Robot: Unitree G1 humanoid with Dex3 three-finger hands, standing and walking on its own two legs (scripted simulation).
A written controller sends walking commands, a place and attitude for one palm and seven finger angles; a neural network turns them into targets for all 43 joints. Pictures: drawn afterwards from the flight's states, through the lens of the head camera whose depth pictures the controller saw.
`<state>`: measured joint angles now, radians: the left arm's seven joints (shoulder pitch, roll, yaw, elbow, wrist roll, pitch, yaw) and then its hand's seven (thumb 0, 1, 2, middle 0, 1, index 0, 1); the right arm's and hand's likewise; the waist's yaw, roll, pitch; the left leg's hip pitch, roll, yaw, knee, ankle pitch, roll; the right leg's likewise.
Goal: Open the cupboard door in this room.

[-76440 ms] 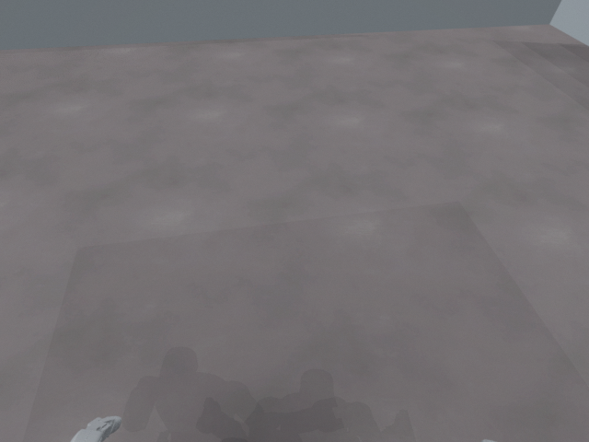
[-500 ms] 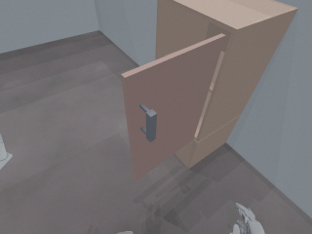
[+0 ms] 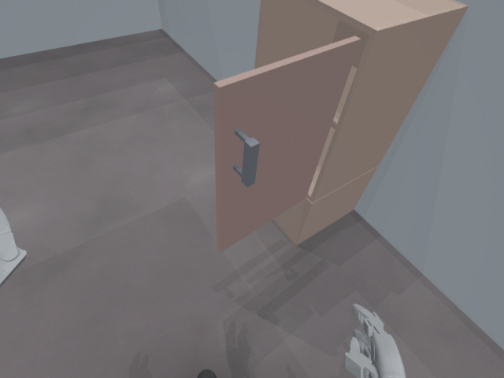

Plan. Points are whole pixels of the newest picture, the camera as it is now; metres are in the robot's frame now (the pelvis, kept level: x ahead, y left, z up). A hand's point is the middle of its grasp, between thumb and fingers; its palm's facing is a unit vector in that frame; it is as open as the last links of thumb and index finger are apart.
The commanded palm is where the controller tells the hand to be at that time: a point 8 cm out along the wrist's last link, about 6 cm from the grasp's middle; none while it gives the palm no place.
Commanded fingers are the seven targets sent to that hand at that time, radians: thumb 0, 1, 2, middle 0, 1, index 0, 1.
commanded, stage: stop stepping back and stand still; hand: left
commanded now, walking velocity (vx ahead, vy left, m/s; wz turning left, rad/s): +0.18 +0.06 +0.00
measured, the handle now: (244, 157) +0.54 +0.06 +0.01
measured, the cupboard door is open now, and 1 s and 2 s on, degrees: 94 94 94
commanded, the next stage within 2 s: let the arm hang, fingers relaxed in 0.70 s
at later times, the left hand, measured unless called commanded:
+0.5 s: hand (46, 308) +0.15 +0.23 +0.16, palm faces +0.36 -0.79 -0.50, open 7.5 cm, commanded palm +0.09 +0.27 +0.18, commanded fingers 0.00 0.90 0.90 -0.20 -0.30 -0.20 -0.30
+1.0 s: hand out of the picture +0.07 +0.21 -0.11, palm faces -0.06 -0.94 -0.34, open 7.4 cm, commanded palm none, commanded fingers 0.00 0.90 0.90 -0.20 -0.30 -0.20 -0.30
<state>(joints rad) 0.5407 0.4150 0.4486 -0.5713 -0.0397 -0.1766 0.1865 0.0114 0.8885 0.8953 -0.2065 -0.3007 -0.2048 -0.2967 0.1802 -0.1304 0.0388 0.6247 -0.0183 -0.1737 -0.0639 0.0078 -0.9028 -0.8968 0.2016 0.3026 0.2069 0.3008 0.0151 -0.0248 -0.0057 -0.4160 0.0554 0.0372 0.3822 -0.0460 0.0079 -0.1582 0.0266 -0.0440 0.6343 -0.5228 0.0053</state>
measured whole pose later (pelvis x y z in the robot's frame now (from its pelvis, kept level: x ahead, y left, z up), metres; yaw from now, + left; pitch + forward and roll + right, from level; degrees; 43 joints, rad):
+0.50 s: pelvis -0.07 -0.02 -0.01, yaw -3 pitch -3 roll +2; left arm 0.55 0.43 0.43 -0.47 -0.02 -0.19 0.15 0.01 0.89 0.89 -0.21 -0.30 -0.21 -0.30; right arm 0.26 -0.21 0.01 0.64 -0.01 -0.16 -0.08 0.01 -0.91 -0.90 0.20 0.30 0.20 0.30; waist -0.05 -0.03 0.02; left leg -0.30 0.00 0.13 0.54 -0.20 0.04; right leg -0.25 -0.01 -0.08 0.64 -0.37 -0.01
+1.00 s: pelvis -0.10 +0.00 -0.01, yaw -1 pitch +0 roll +1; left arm 0.23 0.29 0.03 0.54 0.03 0.03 -0.01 0.01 0.90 0.90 -0.20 -0.30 -0.19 -0.29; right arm 0.10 -0.32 -0.01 0.80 -0.02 -0.03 0.00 0.01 -0.91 -0.90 0.20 0.30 0.20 0.30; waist -0.03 0.02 0.05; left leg -0.29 -0.01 0.02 0.56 -0.27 0.00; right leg -0.33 -0.02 -0.07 0.60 -0.26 -0.03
